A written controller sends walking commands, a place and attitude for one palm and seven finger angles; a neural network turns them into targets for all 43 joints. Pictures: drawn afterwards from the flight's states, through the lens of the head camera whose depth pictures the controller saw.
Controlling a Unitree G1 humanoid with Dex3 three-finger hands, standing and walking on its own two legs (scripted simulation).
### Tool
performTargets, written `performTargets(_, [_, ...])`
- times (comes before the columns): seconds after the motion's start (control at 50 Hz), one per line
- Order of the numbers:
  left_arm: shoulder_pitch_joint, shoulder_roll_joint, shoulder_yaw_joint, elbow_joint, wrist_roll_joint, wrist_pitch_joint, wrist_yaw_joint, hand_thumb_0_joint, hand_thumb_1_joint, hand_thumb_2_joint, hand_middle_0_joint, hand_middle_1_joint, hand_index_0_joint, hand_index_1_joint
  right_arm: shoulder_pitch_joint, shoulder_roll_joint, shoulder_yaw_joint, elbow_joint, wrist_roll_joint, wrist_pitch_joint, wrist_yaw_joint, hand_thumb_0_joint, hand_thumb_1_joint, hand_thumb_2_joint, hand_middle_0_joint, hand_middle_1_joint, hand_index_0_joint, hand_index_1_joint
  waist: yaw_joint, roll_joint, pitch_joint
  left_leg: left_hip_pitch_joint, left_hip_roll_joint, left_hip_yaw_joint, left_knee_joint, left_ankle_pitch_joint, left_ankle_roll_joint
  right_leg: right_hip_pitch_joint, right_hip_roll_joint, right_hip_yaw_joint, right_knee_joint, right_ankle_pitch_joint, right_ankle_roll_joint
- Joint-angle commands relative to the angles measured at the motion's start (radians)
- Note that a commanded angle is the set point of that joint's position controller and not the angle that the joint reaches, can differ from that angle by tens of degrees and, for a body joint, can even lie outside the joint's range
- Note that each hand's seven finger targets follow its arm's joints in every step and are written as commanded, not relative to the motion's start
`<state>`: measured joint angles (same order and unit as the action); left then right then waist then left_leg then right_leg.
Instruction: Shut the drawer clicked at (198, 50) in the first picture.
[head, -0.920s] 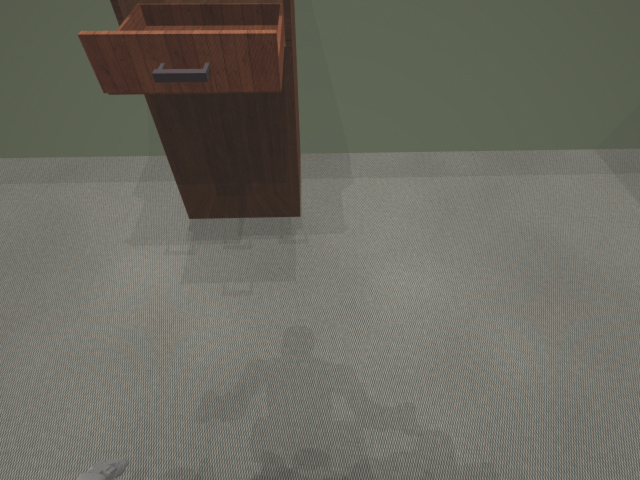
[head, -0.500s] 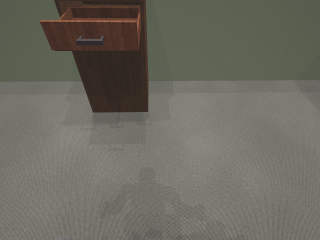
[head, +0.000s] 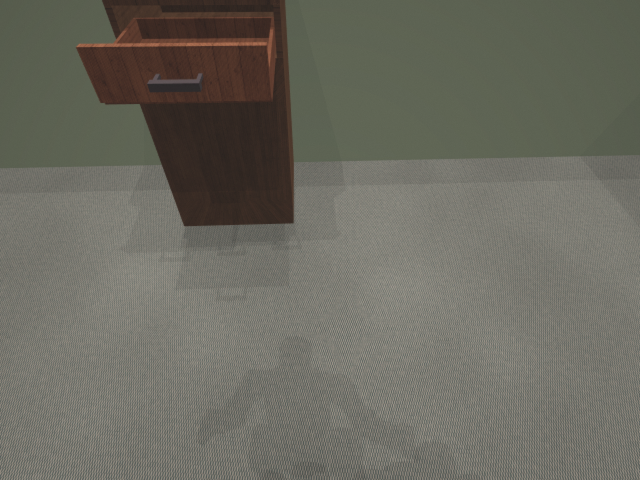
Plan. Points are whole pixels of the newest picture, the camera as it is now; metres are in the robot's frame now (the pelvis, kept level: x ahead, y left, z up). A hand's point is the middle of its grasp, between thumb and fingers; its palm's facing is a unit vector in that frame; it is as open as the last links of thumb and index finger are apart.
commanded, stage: look at it before walking up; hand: left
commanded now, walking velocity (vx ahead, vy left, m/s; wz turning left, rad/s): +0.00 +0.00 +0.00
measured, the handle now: (177, 81) +0.95 +0.40 +0.04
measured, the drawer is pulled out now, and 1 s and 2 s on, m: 0.28 0.28 0.28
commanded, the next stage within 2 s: walk to a spot facing it in 0.52 s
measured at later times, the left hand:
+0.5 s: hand out of the picture +0.07 +0.25 -0.16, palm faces -0.02 -0.94 -0.33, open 7.3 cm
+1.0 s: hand out of the picture +0.02 +0.25 -0.20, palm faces +0.17 -0.97 -0.19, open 7.3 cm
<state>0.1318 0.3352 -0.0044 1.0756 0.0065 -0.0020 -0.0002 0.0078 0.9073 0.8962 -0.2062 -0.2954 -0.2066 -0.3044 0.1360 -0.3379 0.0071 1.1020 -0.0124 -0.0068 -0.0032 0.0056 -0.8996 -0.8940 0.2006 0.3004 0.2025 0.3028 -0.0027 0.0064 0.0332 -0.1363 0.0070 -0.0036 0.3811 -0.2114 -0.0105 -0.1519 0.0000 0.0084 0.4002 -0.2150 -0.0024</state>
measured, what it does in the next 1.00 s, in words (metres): lifts its left foot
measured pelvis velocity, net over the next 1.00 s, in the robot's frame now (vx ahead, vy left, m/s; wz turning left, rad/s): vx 0.06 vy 0.05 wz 0.17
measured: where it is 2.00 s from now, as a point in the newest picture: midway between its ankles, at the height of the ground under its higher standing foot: (289, 435)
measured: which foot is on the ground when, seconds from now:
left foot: down 0.00-1.00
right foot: down 0.00-0.94, up 0.96-1.00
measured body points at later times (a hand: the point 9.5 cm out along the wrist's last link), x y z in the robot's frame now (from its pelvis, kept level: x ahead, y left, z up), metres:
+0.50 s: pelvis +0.00 +0.00 +0.00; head +0.01 +0.00 +0.45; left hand +0.07 +0.30 -0.13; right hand +0.07 -0.30 -0.13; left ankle +0.00 +0.13 -0.74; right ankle +0.00 -0.12 -0.74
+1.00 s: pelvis +0.06 +0.05 -0.02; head +0.07 +0.08 +0.43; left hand +0.01 +0.30 -0.18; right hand +0.09 -0.20 -0.16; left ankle +0.05 +0.14 -0.75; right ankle +0.00 -0.10 -0.71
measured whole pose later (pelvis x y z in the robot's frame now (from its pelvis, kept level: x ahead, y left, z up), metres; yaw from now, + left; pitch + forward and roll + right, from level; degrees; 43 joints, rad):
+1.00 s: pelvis +0.06 +0.05 -0.02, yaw +9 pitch -1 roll -1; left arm 0.33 0.24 0.04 1.06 0.02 0.01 -0.01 0.01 0.91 0.90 -0.21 -0.30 -0.21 -0.30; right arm 0.34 -0.20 -0.02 1.04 -0.03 -0.03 0.02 0.00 -0.90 -0.89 0.20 0.30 0.20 0.30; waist -0.02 -0.04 0.03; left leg -0.29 0.01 0.11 0.64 -0.32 0.05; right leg -0.25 -0.09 -0.08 0.87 -0.49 0.03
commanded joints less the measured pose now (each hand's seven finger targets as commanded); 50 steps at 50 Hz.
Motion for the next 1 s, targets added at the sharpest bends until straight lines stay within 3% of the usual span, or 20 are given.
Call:
performTargets(0.0, [-0.044,0.206,0.041,-0.066,0.004,-0.023,0.013,0.000,0.900,0.900,-0.200,-0.300,-0.200,-0.300,-0.049,-0.199,-0.041,-0.060,0.002,-0.024,-0.010,0.000,-0.900,-0.900,0.200,0.300,0.200,0.300,0.002,-0.011,-0.051,-0.002,0.108,-0.094,-0.067,0.100,0.036,-0.010,-0.111,0.111,-0.078,0.076,-0.030])
performTargets(0.6, [-0.030,0.206,0.041,-0.055,0.004,-0.028,0.013,0.000,0.900,0.900,-0.200,-0.300,-0.200,-0.300,-0.053,-0.199,-0.040,-0.053,0.004,-0.025,-0.011,0.000,-0.900,-0.900,0.200,0.300,0.200,0.300,0.001,-0.004,-0.066,0.025,0.114,-0.090,-0.073,0.156,0.032,0.011,-0.114,0.105,-0.080,0.159,-0.029])
performTargets(0.64, [0.036,0.096,0.020,-0.029,0.004,-0.007,0.017,0.000,0.900,0.900,-0.200,-0.300,-0.200,-0.300,0.005,-0.080,-0.012,-0.033,-0.003,-0.007,-0.004,0.000,-0.900,-0.900,0.200,0.300,0.200,0.300,0.005,-0.017,-0.066,-0.016,0.095,-0.080,-0.043,0.042,0.021,0.025,-0.114,0.082,-0.070,-0.010,-0.008])
performTargets(0.66, [0.063,0.093,0.022,-0.025,0.008,0.002,0.015,0.000,0.900,0.900,-0.200,-0.300,-0.200,-0.300,0.026,-0.070,-0.012,-0.033,-0.006,0.002,-0.001,0.000,-0.900,-0.900,0.200,0.300,0.200,0.300,0.011,-0.021,-0.044,-0.063,0.082,-0.081,-0.021,-0.068,0.027,0.016,-0.115,0.085,-0.074,-0.151,-0.009])
performTargets(0.7, [0.099,0.121,0.040,-0.036,0.014,0.011,0.008,0.000,0.900,0.900,-0.200,-0.300,-0.200,-0.300,0.034,-0.067,-0.018,-0.056,-0.012,0.013,0.004,0.000,-0.900,-0.900,0.200,0.300,0.200,0.300,0.028,-0.089,0.045,-0.224,0.033,-0.063,0.056,-0.262,0.030,0.001,-0.154,0.148,-0.128,-0.386,-0.037])
performTargets(0.74, [0.157,0.165,0.065,-0.055,0.017,0.009,0.010,0.000,0.900,0.900,-0.200,-0.300,-0.200,-0.300,0.042,-0.049,-0.027,-0.090,-0.010,0.016,0.006,0.000,-0.900,-0.900,0.200,0.300,0.200,0.300,0.048,-0.211,0.061,-0.334,0.003,0.018,0.275,-0.267,0.022,0.031,-0.292,0.276,-0.228,-0.509,-0.110])
performTargets(0.76, [0.180,0.169,0.074,-0.063,0.018,0.000,0.013,0.000,0.900,0.900,-0.200,-0.300,-0.200,-0.300,0.029,-0.052,-0.036,-0.111,-0.008,0.013,0.009,0.000,-0.900,-0.900,0.200,0.300,0.200,0.300,0.054,-0.223,0.069,-0.378,0.027,0.021,0.383,-0.290,0.023,0.045,-0.353,0.317,-0.256,-0.494,-0.156])
performTargets(0.78, [0.175,0.164,0.080,-0.070,0.021,-0.013,0.015,0.000,0.900,0.900,-0.200,-0.300,-0.200,-0.300,0.019,-0.052,-0.043,-0.129,-0.006,0.005,0.016,0.000,-0.900,-0.900,0.200,0.300,0.200,0.300,0.048,-0.170,0.078,-0.403,0.061,0.017,0.444,-0.291,0.024,0.048,-0.389,0.310,-0.253,-0.420,-0.183])
performTargets(0.8, [0.158,0.162,0.083,-0.081,0.023,-0.024,0.015,0.000,0.900,0.900,-0.200,-0.300,-0.200,-0.300,0.025,-0.035,-0.046,-0.138,-0.003,-0.002,0.024,0.000,-0.900,-0.900,0.200,0.300,0.200,0.300,0.034,-0.128,0.071,-0.394,0.075,0.021,0.441,-0.285,0.023,0.059,-0.386,0.245,-0.226,-0.318,-0.187])
performTargets(0.84, [0.146,0.140,0.084,-0.089,0.024,-0.034,0.011,0.000,0.900,0.900,-0.200,-0.300,-0.200,-0.300,0.067,0.008,-0.045,-0.141,-0.002,-0.010,0.034,0.000,-0.900,-0.900,0.200,0.300,0.200,0.300,0.011,-0.129,0.062,-0.294,0.071,0.071,0.324,-0.243,0.019,0.020,-0.346,0.106,-0.158,-0.181,-0.150])
performTargets(0.86, [0.129,0.132,0.087,-0.089,0.023,-0.034,0.009,0.000,0.900,0.900,-0.200,-0.300,-0.200,-0.300,0.121,0.025,-0.046,-0.128,0.000,-0.013,0.035,0.000,-0.900,-0.900,0.200,0.300,0.200,0.300,-0.015,-0.133,0.050,-0.198,0.059,0.098,0.246,-0.193,0.020,-0.026,-0.321,0.042,-0.118,-0.177,-0.121])
performTargets(0.88, [0.123,0.119,0.088,-0.091,0.018,-0.029,0.008,0.000,0.900,0.900,-0.200,-0.300,-0.200,-0.300,0.198,0.029,-0.048,-0.106,-0.003,-0.016,0.033,0.000,-0.900,-0.900,0.200,0.300,0.200,0.300,-0.046,-0.094,0.037,-0.055,0.031,0.131,0.158,-0.120,0.022,-0.113,-0.284,-0.027,-0.039,-0.197,-0.086])
performTargets(0.9, [0.137,0.080,0.080,-0.094,0.011,-0.024,0.002,0.000,0.900,0.900,-0.200,-0.300,-0.200,-0.300,0.304,-0.011,-0.061,-0.074,-0.007,-0.021,0.025,0.000,-0.900,-0.900,0.200,0.300,0.200,0.300,-0.081,0.038,0.012,0.100,0.042,0.070,0.068,-0.157,0.039,-0.219,-0.213,-0.110,0.157,-0.188,-0.042])
performTargets(0.92, [0.126,-0.004,0.066,-0.130,0.003,-0.018,-0.010,0.000,0.900,0.900,-0.200,-0.300,-0.200,-0.300,0.422,-0.116,-0.096,-0.051,-0.023,-0.029,0.014,0.000,-0.900,-0.900,0.200,0.300,0.200,0.300,-0.125,0.352,0.013,0.184,0.293,-0.378,-0.124,-0.352,0.144,-0.454,-0.063,-0.207,0.525,-0.306,0.036])
performTargets(0.94, [0.026,-0.017,0.059,-0.190,0.013,-0.030,-0.008,0.000,0.900,0.900,-0.200,-0.300,-0.200,-0.300,0.492,-0.139,-0.097,-0.040,-0.016,-0.033,0.001,0.000,-0.900,-0.900,0.200,0.300,0.200,0.300,-0.137,0.290,0.034,0.181,0.402,-0.602,-0.224,-0.295,0.235,-0.595,-0.037,-0.093,0.715,-0.397,0.026])
performTargets(0.96, [-0.004,-0.009,0.064,-0.192,0.019,-0.034,-0.005,0.000,0.900,0.900,-0.200,-0.300,-0.200,-0.300,0.453,-0.108,-0.093,-0.043,-0.008,-0.032,-0.005,0.000,-0.900,-0.900,0.200,0.300,0.200,0.300,-0.110,0.142,0.051,0.124,0.419,-0.593,-0.204,-0.325,0.267,-0.620,-0.087,-0.027,0.816,-0.333,0.007])
performTargets(0.98, [0.000,-0.022,0.068,-0.171,0.020,-0.039,-0.010,0.000,0.900,0.900,-0.200,-0.300,-0.200,-0.300,0.389,-0.064,-0.083,-0.061,-0.006,-0.041,-0.009,0.000,-0.900,-0.900,0.200,0.300,0.200,0.300,-0.086,0.078,0.079,0.069,0.375,-0.519,-0.218,-0.337,0.253,-0.623,-0.118,-0.001,0.839,-0.235,0.010])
